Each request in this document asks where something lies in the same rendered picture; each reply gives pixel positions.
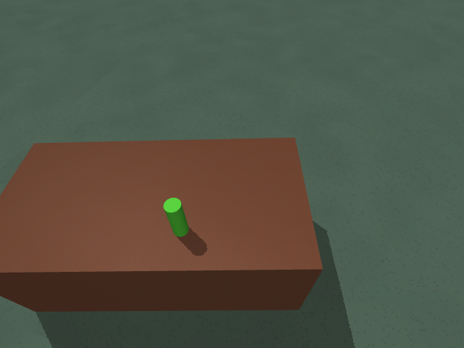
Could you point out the can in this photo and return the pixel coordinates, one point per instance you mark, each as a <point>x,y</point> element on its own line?
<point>175,214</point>

